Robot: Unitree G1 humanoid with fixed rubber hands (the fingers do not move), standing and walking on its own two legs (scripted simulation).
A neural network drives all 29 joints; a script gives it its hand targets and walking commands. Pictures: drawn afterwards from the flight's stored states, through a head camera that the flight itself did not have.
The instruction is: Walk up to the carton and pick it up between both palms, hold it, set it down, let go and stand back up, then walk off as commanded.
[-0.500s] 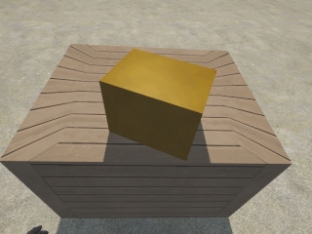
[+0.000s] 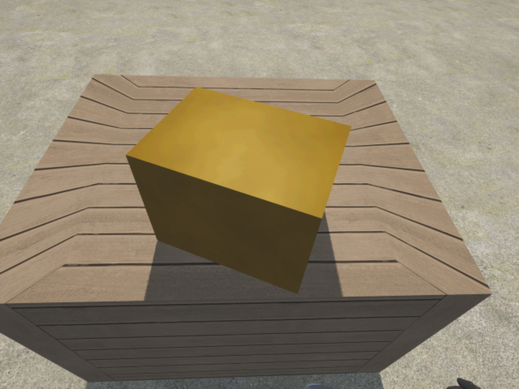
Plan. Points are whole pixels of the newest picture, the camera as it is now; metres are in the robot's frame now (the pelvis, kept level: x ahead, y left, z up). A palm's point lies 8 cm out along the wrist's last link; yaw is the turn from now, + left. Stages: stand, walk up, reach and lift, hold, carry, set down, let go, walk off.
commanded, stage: walk up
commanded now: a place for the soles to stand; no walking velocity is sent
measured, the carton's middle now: (245, 188) +0.46 +0.04 +0.03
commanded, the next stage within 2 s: reach and lift in 1.78 s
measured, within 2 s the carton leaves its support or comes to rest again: neither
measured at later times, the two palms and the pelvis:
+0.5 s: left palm out of the picture +0.12 +0.31 -0.09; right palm out of the picture +0.13 -0.34 -0.07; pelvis +0.01 -0.01 +0.00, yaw +2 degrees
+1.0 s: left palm out of the picture +0.09 +0.29 -0.08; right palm out of the picture +0.12 -0.34 -0.07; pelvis +0.01 -0.02 +0.03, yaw +2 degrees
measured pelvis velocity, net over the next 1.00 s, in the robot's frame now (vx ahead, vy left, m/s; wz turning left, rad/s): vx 0.01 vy -0.02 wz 0.04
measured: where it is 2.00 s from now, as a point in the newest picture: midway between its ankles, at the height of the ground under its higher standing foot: outside the picture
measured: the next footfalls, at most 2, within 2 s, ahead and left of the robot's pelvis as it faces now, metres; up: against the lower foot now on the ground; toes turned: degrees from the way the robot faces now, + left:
none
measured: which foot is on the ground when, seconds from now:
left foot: down 0.00-1.00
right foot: down 0.00-1.00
